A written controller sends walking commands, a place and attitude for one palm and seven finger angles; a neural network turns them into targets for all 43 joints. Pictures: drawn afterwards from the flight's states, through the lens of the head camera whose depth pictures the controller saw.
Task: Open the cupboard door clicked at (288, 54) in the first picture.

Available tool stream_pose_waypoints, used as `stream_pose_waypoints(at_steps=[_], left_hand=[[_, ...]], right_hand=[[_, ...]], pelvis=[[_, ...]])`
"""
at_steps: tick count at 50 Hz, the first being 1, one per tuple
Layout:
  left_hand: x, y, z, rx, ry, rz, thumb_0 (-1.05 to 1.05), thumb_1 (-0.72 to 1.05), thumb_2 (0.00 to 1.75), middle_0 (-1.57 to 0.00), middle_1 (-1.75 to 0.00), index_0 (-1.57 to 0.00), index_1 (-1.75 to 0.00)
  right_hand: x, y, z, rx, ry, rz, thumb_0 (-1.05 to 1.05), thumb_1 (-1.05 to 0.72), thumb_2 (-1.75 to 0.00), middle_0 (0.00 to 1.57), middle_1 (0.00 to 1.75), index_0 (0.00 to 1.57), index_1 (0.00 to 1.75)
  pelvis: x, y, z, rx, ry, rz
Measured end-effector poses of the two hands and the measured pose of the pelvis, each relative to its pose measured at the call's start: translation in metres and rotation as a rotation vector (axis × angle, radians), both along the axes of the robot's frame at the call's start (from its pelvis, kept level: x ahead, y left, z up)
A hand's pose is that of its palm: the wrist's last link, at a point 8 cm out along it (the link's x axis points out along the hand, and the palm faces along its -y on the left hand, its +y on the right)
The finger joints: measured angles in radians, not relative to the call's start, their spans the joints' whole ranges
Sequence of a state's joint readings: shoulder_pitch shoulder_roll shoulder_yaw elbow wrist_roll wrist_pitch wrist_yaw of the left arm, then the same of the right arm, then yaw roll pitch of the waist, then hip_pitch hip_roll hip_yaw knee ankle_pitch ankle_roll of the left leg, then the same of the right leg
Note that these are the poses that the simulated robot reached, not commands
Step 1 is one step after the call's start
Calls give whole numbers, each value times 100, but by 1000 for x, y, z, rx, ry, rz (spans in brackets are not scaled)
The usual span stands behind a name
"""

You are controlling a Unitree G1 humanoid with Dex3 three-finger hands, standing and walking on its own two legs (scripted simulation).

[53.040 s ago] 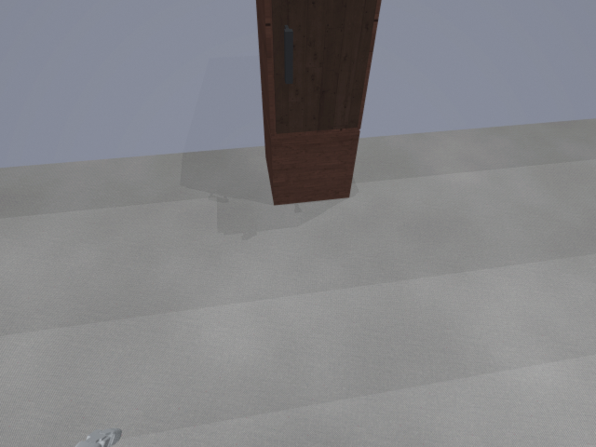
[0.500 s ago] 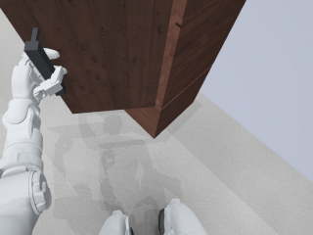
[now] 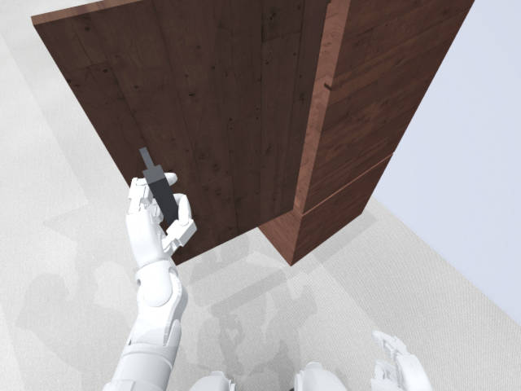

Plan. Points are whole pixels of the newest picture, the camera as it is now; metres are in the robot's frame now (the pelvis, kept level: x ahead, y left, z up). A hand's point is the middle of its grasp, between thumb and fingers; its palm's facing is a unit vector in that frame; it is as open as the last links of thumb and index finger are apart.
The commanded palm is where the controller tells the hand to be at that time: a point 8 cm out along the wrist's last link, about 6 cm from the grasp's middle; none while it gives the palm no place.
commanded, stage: pull the door open along its arc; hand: left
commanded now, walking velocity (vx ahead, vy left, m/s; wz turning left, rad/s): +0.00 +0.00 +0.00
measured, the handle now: (164, 196) +0.40 +0.18 +0.04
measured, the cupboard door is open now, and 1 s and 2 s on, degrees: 82 100 100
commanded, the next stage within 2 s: open thumb and fingers to let go in 0.30 s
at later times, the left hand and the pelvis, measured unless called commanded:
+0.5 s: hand (232, 258) +0.30 +0.06 +0.05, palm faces +0.42 -0.91 -0.02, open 6.7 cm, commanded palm +0.25 +0.10 +0.04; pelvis -0.01 -0.04 +0.00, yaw +3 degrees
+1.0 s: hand (232, 259) +0.30 +0.06 +0.05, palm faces +0.38 -0.93 -0.01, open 13.6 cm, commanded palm +0.25 +0.10 +0.04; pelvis -0.01 -0.02 +0.00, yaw +3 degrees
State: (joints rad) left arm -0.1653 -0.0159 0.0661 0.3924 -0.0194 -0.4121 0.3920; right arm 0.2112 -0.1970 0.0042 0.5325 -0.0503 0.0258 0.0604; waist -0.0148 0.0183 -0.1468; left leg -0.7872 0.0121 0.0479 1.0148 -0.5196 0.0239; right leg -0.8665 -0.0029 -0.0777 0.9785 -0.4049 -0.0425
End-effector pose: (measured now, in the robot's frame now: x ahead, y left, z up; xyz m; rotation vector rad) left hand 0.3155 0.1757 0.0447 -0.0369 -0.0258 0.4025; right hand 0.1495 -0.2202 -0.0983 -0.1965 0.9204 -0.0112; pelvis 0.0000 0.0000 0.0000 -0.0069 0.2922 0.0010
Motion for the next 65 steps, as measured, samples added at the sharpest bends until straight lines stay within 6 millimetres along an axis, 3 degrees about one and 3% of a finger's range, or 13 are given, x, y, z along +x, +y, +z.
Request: stream_pose_waypoints(at_steps=[6,18,31,46,53,65], left_hand=[[-24,-26,2,30,17,11,2,65,74,-32,-133,-32,-131],[-62,-79,5,6,51,-2,3,65,71,-28,-132,-32,-132],[-59,-76,3,48,38,16,1,53,73,-34,-131,-32,-131],[-59,-76,3,33,38,-9,0,-26,40,-31,-121,-31,-121],[-60,-75,3,35,36,-18,0,-44,33,-27,-102,-27,-102],[-64,-76,5,44,35,-51,-1,-49,30,-24,-54,-22,-55]], right_hand=[[3,-3,0,8,-14,25,0,-91,-89,20,30,20,30],[0,-30,2,-8,-51,23,1,-91,-89,20,30,20,30],[17,-33,-3,-15,-84,45,1,-91,-89,20,30,20,30],[8,-17,-2,-3,-82,38,1,-91,-89,20,30,20,30],[3,-11,-1,-8,-84,36,1,-91,-89,20,30,20,30],[2,-1,0,1,-103,42,1,-91,-89,20,30,20,30]], pelvis=[[-3,-12,1,8,-27,17],[-4,-31,3,25,-56,31],[-9,-40,-1,31,-50,53],[-10,-27,-2,22,-55,44],[-13,-20,-3,17,-59,38],[-17,-14,-4,11,-65,34]])
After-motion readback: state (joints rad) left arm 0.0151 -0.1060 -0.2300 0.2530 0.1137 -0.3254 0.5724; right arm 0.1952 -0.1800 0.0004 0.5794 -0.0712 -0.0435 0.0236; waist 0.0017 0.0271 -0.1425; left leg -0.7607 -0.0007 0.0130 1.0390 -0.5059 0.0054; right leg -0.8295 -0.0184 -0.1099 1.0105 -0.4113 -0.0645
